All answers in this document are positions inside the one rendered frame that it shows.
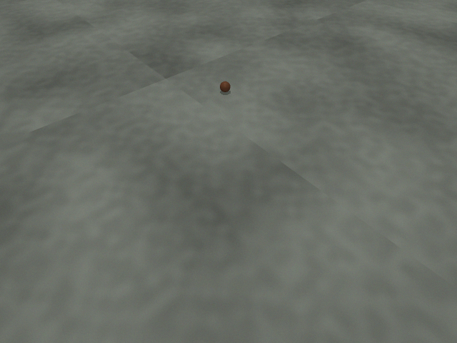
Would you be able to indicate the ball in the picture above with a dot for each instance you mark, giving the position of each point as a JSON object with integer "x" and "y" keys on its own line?
{"x": 225, "y": 86}

